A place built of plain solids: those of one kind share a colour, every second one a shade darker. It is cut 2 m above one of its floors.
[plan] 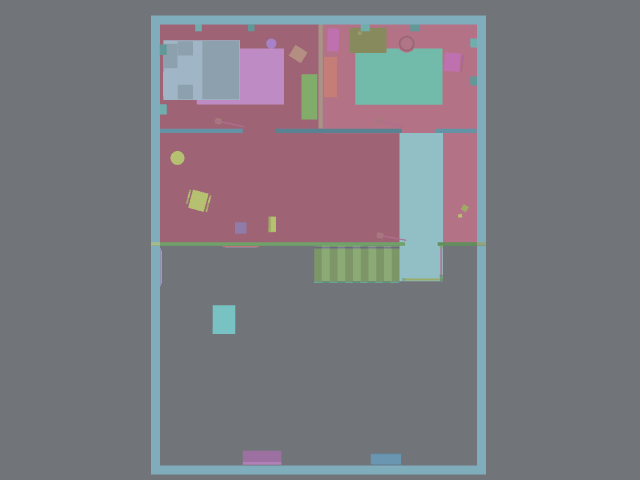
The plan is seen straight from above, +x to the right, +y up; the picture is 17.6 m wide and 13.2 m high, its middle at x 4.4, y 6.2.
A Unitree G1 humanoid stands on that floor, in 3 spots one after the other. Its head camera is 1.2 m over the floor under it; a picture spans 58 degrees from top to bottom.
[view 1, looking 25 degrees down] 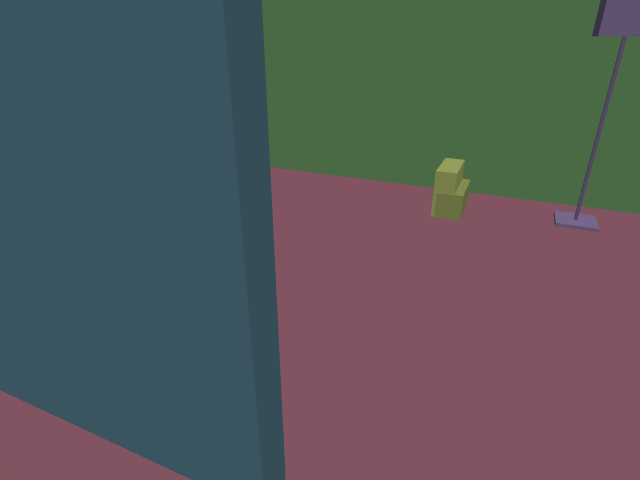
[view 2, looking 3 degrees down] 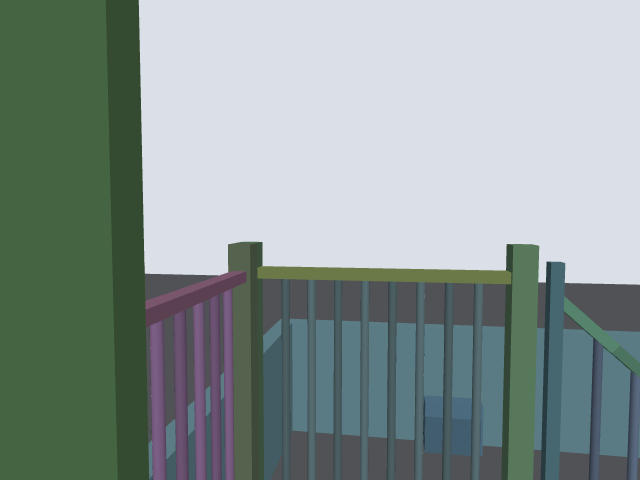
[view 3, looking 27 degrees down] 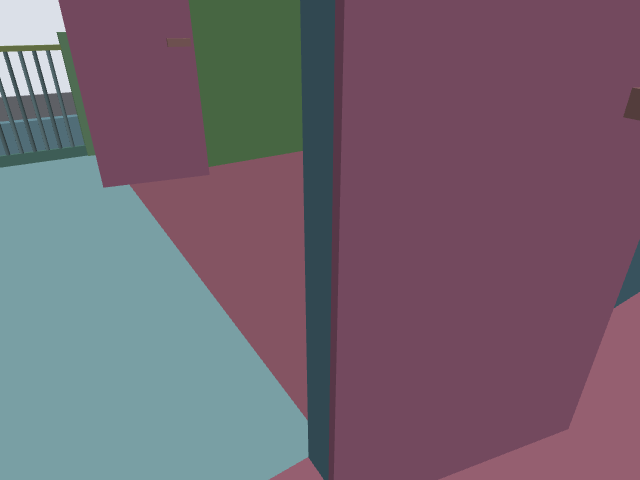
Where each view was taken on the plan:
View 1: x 2.73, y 9.90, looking -66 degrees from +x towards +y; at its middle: upper_floor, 2.84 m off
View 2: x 7.19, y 6.79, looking -81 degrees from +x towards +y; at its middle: nothing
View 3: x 7.11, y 9.90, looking -123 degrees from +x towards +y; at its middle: upper_partition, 0.93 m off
